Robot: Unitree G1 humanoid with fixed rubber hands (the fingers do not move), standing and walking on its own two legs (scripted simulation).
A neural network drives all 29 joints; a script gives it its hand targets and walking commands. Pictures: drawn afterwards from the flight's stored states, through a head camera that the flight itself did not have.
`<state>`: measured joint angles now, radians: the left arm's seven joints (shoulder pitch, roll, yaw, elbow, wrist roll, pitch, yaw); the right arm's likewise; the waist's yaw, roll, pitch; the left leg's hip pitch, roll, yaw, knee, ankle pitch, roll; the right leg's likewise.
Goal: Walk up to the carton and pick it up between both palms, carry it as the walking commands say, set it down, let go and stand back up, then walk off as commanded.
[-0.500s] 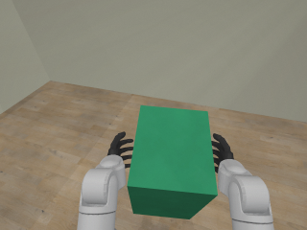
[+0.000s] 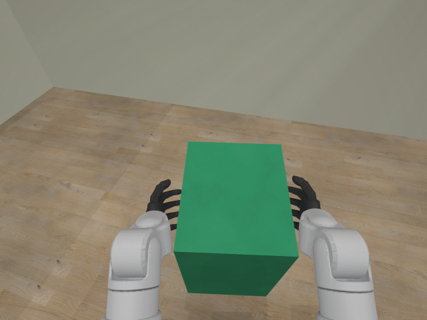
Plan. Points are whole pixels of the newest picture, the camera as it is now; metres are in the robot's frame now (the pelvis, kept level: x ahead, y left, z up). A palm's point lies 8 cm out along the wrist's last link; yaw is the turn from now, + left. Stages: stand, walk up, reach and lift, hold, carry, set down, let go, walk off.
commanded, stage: carry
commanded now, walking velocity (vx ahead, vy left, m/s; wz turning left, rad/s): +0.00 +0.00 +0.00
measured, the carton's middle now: (230, 225) +0.29 +0.01 +0.02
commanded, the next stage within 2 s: none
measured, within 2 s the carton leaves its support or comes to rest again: neither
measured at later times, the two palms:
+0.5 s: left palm (161, 252) +0.21 +0.11 +0.09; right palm (336, 279) +0.17 -0.14 +0.09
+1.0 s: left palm (116, 313) +0.12 +0.16 +0.08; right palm out of the picture +0.11 -0.09 +0.07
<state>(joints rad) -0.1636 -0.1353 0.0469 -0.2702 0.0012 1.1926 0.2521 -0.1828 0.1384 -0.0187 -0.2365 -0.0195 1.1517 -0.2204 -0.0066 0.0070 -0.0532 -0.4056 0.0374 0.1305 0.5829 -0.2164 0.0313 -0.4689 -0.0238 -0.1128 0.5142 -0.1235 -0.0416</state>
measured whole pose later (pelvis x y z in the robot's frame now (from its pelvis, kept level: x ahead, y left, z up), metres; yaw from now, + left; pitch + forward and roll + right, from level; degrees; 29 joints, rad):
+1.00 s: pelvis -0.14 +0.05 +0.00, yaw -3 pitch +2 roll -2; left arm -0.12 -0.13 -0.01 -0.29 0.01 1.17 0.25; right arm -0.12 0.13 -0.02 -0.28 -0.03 1.14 -0.19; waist 0.01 0.07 -0.09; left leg -0.51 0.00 0.13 0.48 -0.03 0.06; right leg -0.23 0.00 -0.16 0.63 -0.48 -0.06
